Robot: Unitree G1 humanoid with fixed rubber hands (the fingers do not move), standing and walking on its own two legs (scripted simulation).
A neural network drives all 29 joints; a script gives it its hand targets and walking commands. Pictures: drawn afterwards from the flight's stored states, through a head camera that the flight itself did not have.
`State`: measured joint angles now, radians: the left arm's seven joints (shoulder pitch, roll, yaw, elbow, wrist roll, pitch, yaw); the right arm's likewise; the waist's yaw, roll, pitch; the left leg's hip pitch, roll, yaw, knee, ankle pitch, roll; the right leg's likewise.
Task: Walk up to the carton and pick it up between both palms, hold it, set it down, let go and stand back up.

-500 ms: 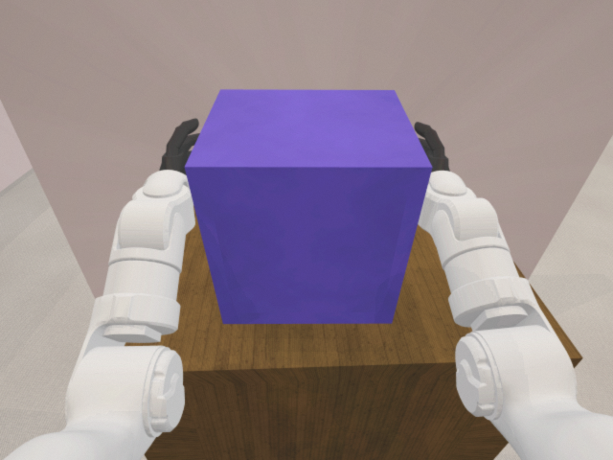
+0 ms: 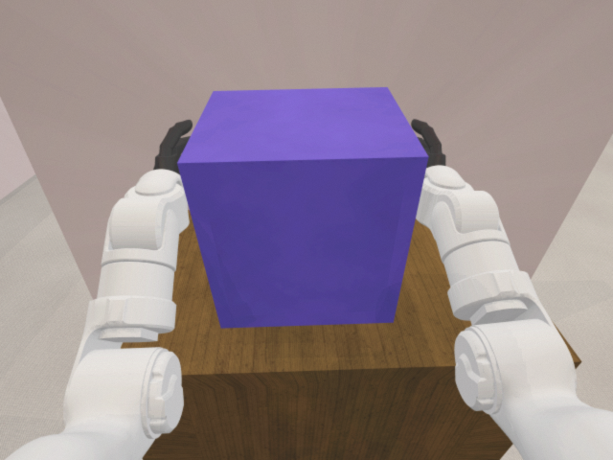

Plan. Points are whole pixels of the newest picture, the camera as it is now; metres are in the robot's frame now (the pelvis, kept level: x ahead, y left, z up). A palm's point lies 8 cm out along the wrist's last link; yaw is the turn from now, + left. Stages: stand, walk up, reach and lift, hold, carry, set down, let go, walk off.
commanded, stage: hold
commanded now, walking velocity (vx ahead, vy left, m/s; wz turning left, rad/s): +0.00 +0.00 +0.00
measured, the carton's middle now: (304, 207) +0.39 +0.02 +0.20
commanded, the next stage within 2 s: none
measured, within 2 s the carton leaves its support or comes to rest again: neither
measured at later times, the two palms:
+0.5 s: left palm (167, 172) +0.37 +0.18 +0.26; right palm (431, 167) +0.39 -0.14 +0.27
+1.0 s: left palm (166, 177) +0.36 +0.18 +0.25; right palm (431, 167) +0.39 -0.14 +0.27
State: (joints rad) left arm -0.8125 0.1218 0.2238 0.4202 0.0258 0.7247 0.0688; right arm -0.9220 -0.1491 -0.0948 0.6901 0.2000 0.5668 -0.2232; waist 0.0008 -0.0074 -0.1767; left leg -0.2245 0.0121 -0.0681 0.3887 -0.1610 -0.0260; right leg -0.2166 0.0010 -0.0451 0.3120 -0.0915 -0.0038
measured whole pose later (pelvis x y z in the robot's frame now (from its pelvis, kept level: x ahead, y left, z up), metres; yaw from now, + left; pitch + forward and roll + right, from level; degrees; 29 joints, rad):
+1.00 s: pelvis +0.00 +0.00 +0.00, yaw +0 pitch -1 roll -1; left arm -0.80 0.12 0.23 0.37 0.05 0.80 0.05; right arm -0.95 -0.16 -0.09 0.69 0.23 0.63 -0.24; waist 0.00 -0.01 -0.20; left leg -0.22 0.01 -0.07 0.39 -0.16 -0.03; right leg -0.21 0.00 -0.04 0.31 -0.10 0.00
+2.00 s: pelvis +0.00 +0.00 +0.00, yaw +0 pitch -1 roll -1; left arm -0.80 0.12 0.24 0.35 0.07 0.81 0.04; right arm -0.96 -0.16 -0.09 0.68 0.24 0.64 -0.24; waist -0.01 -0.01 -0.19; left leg -0.21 0.01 -0.07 0.39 -0.16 -0.03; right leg -0.20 0.00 -0.04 0.31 -0.09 0.00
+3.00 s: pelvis +0.00 +0.00 +0.00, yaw +0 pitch -2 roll -1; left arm -0.80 0.12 0.24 0.31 0.08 0.83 0.04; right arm -0.97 -0.16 -0.09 0.66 0.26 0.65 -0.25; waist -0.01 -0.01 -0.18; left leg -0.20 0.01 -0.07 0.39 -0.16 -0.03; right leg -0.19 0.00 -0.04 0.31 -0.09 0.00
